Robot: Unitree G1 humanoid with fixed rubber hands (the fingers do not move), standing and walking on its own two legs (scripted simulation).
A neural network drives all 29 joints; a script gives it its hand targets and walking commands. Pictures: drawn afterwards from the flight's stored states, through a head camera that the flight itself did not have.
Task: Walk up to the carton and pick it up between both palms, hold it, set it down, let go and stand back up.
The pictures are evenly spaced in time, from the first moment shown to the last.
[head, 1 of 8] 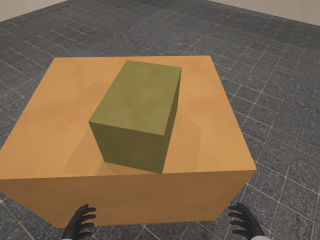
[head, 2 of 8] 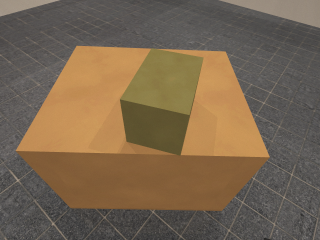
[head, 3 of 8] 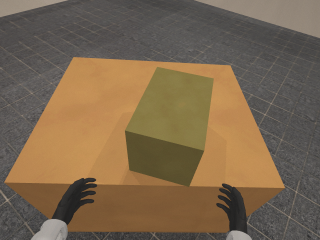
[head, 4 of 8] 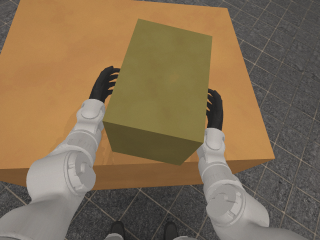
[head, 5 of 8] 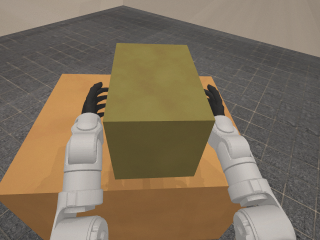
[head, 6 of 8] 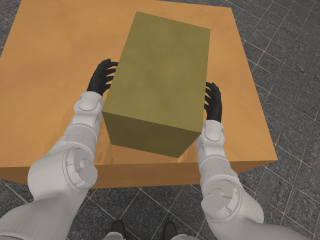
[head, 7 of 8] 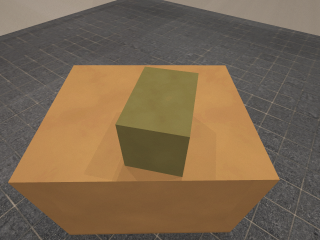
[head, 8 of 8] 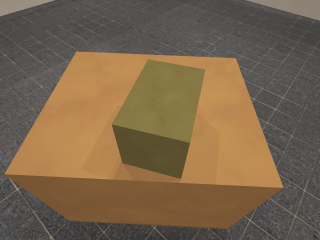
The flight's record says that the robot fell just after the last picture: no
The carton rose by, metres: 0.19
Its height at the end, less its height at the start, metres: +0.00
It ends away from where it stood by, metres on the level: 0.02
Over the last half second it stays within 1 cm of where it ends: yes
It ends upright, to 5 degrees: yes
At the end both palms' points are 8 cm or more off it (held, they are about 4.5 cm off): yes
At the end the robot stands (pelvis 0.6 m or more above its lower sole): yes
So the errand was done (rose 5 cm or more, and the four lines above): yes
